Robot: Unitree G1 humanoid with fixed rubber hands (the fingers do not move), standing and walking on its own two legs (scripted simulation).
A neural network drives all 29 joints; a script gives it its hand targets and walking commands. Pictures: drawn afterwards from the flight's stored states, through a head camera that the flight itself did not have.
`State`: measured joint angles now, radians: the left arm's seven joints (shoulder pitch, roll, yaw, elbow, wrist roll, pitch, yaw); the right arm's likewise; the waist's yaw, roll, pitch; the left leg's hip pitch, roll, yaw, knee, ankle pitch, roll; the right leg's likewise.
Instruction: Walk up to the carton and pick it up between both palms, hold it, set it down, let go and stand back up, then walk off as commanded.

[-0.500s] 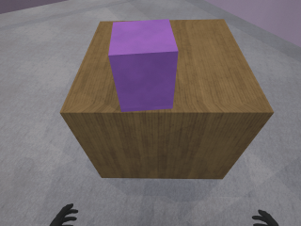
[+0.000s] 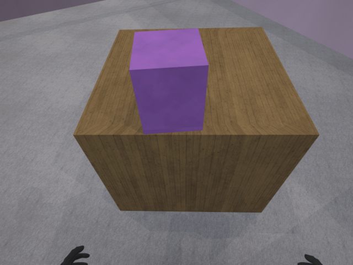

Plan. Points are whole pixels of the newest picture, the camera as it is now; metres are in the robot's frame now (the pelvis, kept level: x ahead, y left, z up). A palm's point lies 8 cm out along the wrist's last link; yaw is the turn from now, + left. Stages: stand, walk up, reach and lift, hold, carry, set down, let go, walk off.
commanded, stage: stand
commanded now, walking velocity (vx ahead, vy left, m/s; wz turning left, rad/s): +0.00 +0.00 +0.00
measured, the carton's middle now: (170, 83) +0.62 +0.07 +0.05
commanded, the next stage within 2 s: none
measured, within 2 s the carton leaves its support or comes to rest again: neither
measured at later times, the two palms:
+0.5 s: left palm out of the picture +0.10 +0.30 -0.11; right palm out of the picture +0.09 -0.30 -0.11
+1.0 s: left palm out of the picture +0.11 +0.30 -0.11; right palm out of the picture +0.10 -0.31 -0.11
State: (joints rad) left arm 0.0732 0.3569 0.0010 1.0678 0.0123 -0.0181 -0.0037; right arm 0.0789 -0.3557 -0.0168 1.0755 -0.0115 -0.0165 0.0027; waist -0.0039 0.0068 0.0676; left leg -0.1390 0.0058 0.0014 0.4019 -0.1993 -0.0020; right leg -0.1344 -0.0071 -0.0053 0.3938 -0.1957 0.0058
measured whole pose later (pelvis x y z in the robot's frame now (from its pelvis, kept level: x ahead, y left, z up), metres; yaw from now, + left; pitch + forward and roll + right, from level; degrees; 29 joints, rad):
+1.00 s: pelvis +0.01 +0.00 +0.00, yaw +0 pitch -3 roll +0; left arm 0.07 0.36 0.00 1.08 0.01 -0.01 0.00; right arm 0.08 -0.36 -0.02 1.09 -0.01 -0.01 0.00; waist 0.00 0.00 0.07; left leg -0.11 0.01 0.00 0.36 -0.19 -0.01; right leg -0.11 0.00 -0.01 0.35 -0.19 0.00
